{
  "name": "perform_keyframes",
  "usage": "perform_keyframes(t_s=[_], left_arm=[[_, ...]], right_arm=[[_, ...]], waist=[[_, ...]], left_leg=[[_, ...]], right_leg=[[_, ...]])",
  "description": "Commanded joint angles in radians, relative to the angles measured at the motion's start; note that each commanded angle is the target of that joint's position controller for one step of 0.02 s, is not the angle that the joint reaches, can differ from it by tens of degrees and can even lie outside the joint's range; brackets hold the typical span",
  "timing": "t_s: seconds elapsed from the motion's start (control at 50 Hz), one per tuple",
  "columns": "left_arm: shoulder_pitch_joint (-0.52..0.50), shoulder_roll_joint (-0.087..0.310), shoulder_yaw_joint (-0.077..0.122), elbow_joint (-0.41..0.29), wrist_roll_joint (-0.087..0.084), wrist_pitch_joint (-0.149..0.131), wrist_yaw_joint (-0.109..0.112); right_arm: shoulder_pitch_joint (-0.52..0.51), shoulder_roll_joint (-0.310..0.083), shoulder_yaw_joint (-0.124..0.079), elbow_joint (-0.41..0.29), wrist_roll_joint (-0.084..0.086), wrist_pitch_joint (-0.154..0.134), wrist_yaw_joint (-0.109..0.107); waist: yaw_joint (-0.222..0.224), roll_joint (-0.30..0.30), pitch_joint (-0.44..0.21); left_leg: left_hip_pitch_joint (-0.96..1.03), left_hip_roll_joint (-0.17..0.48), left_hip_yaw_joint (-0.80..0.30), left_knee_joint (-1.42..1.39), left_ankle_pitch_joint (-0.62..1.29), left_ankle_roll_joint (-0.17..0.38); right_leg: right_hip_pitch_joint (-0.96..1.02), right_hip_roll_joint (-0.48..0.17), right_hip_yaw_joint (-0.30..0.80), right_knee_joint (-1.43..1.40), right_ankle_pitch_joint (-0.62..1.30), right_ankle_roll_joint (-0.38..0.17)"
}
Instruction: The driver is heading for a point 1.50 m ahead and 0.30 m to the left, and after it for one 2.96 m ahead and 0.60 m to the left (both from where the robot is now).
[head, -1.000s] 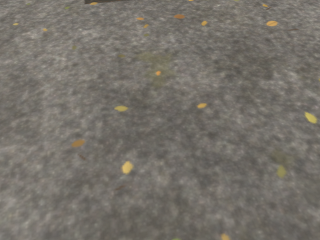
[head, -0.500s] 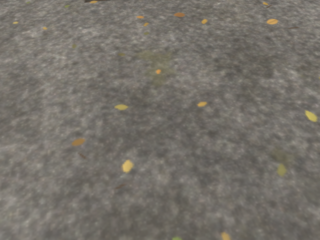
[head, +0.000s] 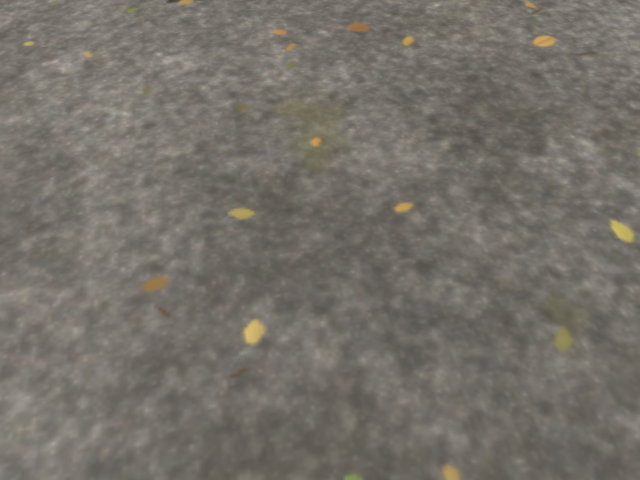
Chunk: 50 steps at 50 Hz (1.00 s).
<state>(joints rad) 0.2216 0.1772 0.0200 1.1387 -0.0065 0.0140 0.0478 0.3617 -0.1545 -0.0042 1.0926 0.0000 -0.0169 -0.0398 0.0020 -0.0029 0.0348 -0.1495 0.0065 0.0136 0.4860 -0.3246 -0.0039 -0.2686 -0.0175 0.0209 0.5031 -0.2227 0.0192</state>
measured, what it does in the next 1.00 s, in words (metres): steps on the spot: left foot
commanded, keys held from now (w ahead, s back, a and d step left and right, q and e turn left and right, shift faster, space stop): no key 0.02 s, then w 0.14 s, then no key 0.84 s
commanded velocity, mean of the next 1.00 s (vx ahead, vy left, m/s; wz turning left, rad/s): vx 0.07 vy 0.00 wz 0.00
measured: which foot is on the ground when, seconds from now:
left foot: down 0.00-0.28, up 0.30-0.50, down 0.52-1.00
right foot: down 0.00-1.00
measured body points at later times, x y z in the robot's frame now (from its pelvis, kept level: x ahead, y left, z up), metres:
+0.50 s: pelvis +0.08 -0.03 +0.00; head +0.10 -0.03 +0.45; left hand +0.07 +0.20 -0.15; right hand +0.13 -0.27 -0.15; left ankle +0.07 +0.11 -0.73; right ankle +0.04 -0.12 -0.74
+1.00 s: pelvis +0.09 -0.01 +0.00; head +0.11 -0.01 +0.45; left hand +0.09 +0.23 -0.16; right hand +0.13 -0.25 -0.15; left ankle +0.08 +0.11 -0.74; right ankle +0.04 -0.12 -0.74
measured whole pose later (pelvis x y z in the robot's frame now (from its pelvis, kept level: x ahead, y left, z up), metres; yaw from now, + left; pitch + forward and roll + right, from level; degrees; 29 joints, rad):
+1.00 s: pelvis +0.09 -0.01 +0.00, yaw +1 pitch -1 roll +0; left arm 0.27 0.18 0.02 1.11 0.00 0.00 0.04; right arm 0.20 -0.18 -0.05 1.10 0.01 0.00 -0.04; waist 0.00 0.00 0.05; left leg -0.20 0.01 0.00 0.50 -0.29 0.00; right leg -0.11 0.00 -0.05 0.47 -0.34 -0.01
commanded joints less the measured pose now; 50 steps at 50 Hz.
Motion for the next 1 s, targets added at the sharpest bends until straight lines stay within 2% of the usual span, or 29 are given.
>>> perform_keyframes(t_s=[0.02,0.04,0.06,0.1,0.12,0.14,0.16,0.18,0.2,0.22,0.24,0.26,0.28,0.3,0.32,0.36,0.38,0.42,0.46,0.48,0.5,0.52,0.54,0.56,0.58,0.62,0.68,0.84,1.0], left_arm=[[0.047,0.09,0.013,-0.017,0.0,-0.004,0.003],[0.065,0.079,0.01,-0.008,0.0,-0.004,0.003],[0.071,0.083,0.013,-0.005,-0.005,-0.002,0.004],[0.056,0.093,0.02,-0.019,-0.01,-0.012,0.003],[0.027,0.08,0.018,-0.037,-0.01,-0.026,-0.002],[0.003,0.055,0.013,-0.052,-0.012,-0.045,-0.011],[-0.013,0.043,0.011,-0.066,-0.014,-0.064,-0.021],[-0.032,0.044,0.01,-0.078,-0.014,-0.078,-0.028],[-0.015,0.036,0.007,-0.08,-0.018,-0.088,-0.032],[0.047,0.031,0.008,-0.061,-0.017,-0.093,-0.034],[0.114,0.054,0.018,-0.033,-0.009,-0.09,-0.034],[0.186,0.116,0.038,-0.013,-0.002,-0.084,-0.032],[0.257,0.218,0.062,-0.008,-0.014,-0.076,-0.033],[0.33,0.177,0.045,0.001,0.007,-0.081,-0.038],[0.266,0.122,0.023,-0.016,0.016,-0.094,-0.036],[0.143,0.128,0.017,-0.062,0.014,-0.1,-0.034],[0.101,0.103,0.007,-0.075,0.014,-0.097,-0.032],[0.088,0.09,-0.002,-0.071,0.019,-0.081,-0.023],[0.112,0.125,0.003,-0.061,0.012,-0.063,-0.015],[0.097,0.141,0.007,-0.063,-0.002,-0.056,-0.012],[0.101,0.154,0.012,-0.061,-0.02,-0.052,-0.014],[0.128,0.158,0.018,-0.055,-0.021,-0.055,-0.019],[0.135,0.143,0.019,-0.059,-0.003,-0.06,-0.025],[0.172,0.071,0.008,-0.05,0.008,-0.058,-0.028],[0.157,0.073,0.009,-0.042,0.01,-0.055,-0.026],[0.138,0.077,0.011,-0.044,0.0,-0.047,-0.019],[0.146,0.092,0.013,-0.044,0.005,-0.033,-0.013],[0.125,0.093,0.016,-0.042,0.003,-0.02,-0.006],[0.125,0.086,0.016,-0.032,0.004,-0.019,-0.004]], right_arm=[[0.1,-0.08,-0.013,-0.005,0.0,-0.003,-0.002],[0.121,-0.072,-0.012,0.006,0.001,-0.002,-0.003],[0.126,-0.086,-0.017,0.007,0.007,0.001,-0.006],[0.113,-0.127,-0.032,-0.015,0.017,0.001,-0.013],[0.137,-0.145,-0.038,-0.019,0.023,-0.006,-0.013],[0.168,-0.176,-0.05,-0.016,0.029,-0.016,-0.01],[0.162,-0.207,-0.063,-0.021,0.033,-0.026,-0.008],[0.13,-0.197,-0.061,-0.035,0.026,-0.031,-0.006],[0.08,-0.181,-0.056,-0.052,0.02,-0.034,-0.003],[0.027,-0.164,-0.051,-0.067,0.022,-0.032,0.003],[0.024,-0.154,-0.049,-0.069,0.024,-0.026,0.005],[0.027,-0.141,-0.046,-0.075,0.019,-0.027,0.002],[0.062,-0.076,-0.026,-0.089,0.003,-0.032,-0.01],[0.074,-0.063,-0.019,-0.083,0.01,-0.032,-0.014],[0.084,-0.076,-0.028,-0.074,0.025,-0.026,-0.01],[0.053,-0.072,-0.03,-0.067,0.019,-0.022,-0.005],[0.027,-0.078,-0.035,-0.07,0.014,-0.021,-0.007],[-0.007,-0.059,-0.03,-0.074,0.021,-0.018,-0.008],[-0.014,-0.064,-0.029,-0.07,0.027,-0.009,-0.009],[0.009,-0.064,-0.029,-0.058,0.027,-0.002,-0.009],[0.019,-0.073,-0.03,-0.051,0.019,0.007,-0.009],[0.024,-0.112,-0.036,-0.051,0.004,0.019,-0.012],[0.007,-0.151,-0.041,-0.064,0.001,0.03,-0.017],[-0.05,-0.167,-0.046,-0.063,0.015,0.034,-0.014],[-0.068,-0.137,-0.046,-0.066,0.019,0.031,-0.009],[-0.08,-0.136,-0.052,-0.061,0.01,0.016,-0.006],[-0.084,-0.125,-0.054,-0.05,0.013,-0.001,0.001],[-0.117,-0.123,-0.06,-0.032,0.012,0.005,0.0],[-0.121,-0.118,-0.061,-0.014,0.009,0.012,-0.004]], waist=[[0.0,0.007,0.031],[-0.001,0.011,0.007],[-0.002,0.025,0.022],[-0.011,0.064,0.101],[-0.028,0.092,0.134],[-0.042,0.149,0.15],[-0.043,0.197,0.17],[-0.036,0.178,0.197],[-0.007,0.167,0.201],[0.036,0.152,0.178],[0.052,0.115,0.132],[0.056,0.013,0.066],[0.059,-0.205,-0.008],[0.084,-0.26,-0.077],[0.036,-0.16,-0.045],[-0.002,-0.074,-0.028],[-0.017,-0.061,-0.018],[-0.023,-0.101,-0.017],[-0.02,-0.103,-0.046],[-0.04,-0.087,-0.058],[-0.049,-0.074,-0.054],[-0.039,-0.039,-0.064],[-0.011,0.034,-0.044],[0.031,0.121,-0.006],[0.006,0.079,0.022],[0.001,0.035,0.017],[0.004,0.034,-0.042],[0.004,0.014,-0.029],[0.001,0.009,0.004]], left_leg=[[-0.124,0.013,-0.01,-0.11,0.121,0.014],[-0.115,0.005,-0.003,-0.117,0.021,0.019],[-0.13,0.0,-0.008,-0.12,-0.134,0.036],[-0.179,0.049,-0.089,-0.159,-0.429,0.093],[-0.173,0.105,-0.17,-0.199,-0.499,0.127],[-0.139,0.186,-0.283,-0.258,-0.542,0.171],[-0.124,0.276,-0.396,-0.306,-0.543,0.219],[-0.146,0.307,-0.428,-0.31,-0.435,0.236],[-0.151,0.285,-0.376,-0.267,-0.266,0.216],[-0.17,0.226,-0.274,-0.193,-0.082,0.17],[-0.177,0.16,-0.189,-0.102,0.057,0.119],[-0.204,0.078,-0.085,0.061,0.175,0.062],[-0.329,-0.047,0.046,0.274,0.028,-0.012],[-0.345,-0.04,-0.017,0.463,-0.268,-0.041],[-0.35,0.005,-0.086,0.614,-0.308,-0.043],[-0.355,0.052,-0.087,0.632,-0.236,-0.033],[-0.326,0.077,-0.085,0.539,-0.184,-0.03],[-0.232,0.058,-0.036,0.31,-0.136,-0.038],[-0.153,0.022,0.005,0.138,-0.062,-0.042],[-0.08,0.015,0.018,0.02,0.072,-0.034],[-0.001,0.015,0.011,-0.081,0.239,-0.021],[0.075,0.048,-0.034,-0.07,0.38,-0.006],[0.093,0.084,-0.061,-0.046,0.491,0.017],[0.053,0.076,-0.05,0.005,0.463,0.052],[0.027,0.057,-0.047,0.011,0.419,0.053],[0.019,0.051,-0.051,0.009,0.484,0.043],[0.035,0.049,-0.047,0.015,0.547,0.045],[0.014,0.039,-0.042,-0.006,0.487,0.043],[-0.002,0.031,-0.038,-0.03,0.391,0.037]], right_leg=[[0.081,-0.006,0.001,-0.059,0.145,-0.033],[0.091,0.008,-0.015,-0.055,0.045,-0.034],[0.069,0.035,-0.041,-0.027,-0.119,-0.039],[-0.056,0.057,-0.063,0.033,-0.375,-0.057],[-0.121,0.054,-0.066,0.082,-0.368,-0.062],[-0.178,0.058,-0.093,0.174,-0.284,-0.058],[-0.223,0.034,-0.09,0.27,-0.205,-0.067],[-0.238,0.004,-0.061,0.299,-0.188,-0.081],[-0.207,-0.003,-0.06,0.23,-0.206,-0.094],[-0.09,0.012,-0.08,0.077,-0.176,-0.101],[0.035,0.035,-0.083,-0.025,-0.053,-0.09],[0.155,-0.021,0.013,-0.048,0.152,-0.09],[0.28,-0.157,0.219,-0.103,0.332,-0.174],[0.296,-0.326,0.457,-0.186,0.509,-0.284],[0.246,-0.353,0.432,-0.164,0.591,-0.3],[0.182,-0.29,0.252,-0.145,0.659,-0.256],[0.156,-0.247,0.177,-0.148,0.684,-0.224],[0.13,-0.162,0.066,-0.13,0.727,-0.18],[0.153,-0.143,0.047,-0.093,0.753,-0.188],[0.135,-0.141,0.046,-0.082,0.71,-0.185],[0.098,-0.131,0.048,-0.089,0.607,-0.163],[0.059,-0.109,0.051,-0.111,0.435,-0.129],[0.021,-0.051,0.011,-0.12,0.21,-0.098],[0.011,0.004,-0.03,-0.154,0.108,-0.07],[0.023,0.017,-0.045,-0.136,0.117,-0.052],[0.046,0.009,-0.049,-0.095,0.244,-0.043],[0.104,-0.003,-0.047,-0.071,0.32,-0.047],[0.125,-0.01,-0.048,-0.077,0.268,-0.04],[0.101,-0.013,-0.048,-0.1,0.175,-0.037]])
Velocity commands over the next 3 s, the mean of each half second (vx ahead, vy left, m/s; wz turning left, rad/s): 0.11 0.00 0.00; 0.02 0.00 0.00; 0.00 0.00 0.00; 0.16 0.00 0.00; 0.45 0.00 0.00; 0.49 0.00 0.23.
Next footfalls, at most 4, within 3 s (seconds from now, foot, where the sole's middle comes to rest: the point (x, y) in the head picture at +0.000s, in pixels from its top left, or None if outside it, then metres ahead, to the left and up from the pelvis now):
0.52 left None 0.12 0.11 -0.77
1.98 left None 0.18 0.14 -0.77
2.48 right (375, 448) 0.57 -0.08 -0.77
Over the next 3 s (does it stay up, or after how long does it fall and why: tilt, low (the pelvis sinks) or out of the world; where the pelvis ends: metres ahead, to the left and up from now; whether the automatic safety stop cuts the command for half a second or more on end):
stays up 0.66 0.04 -0.01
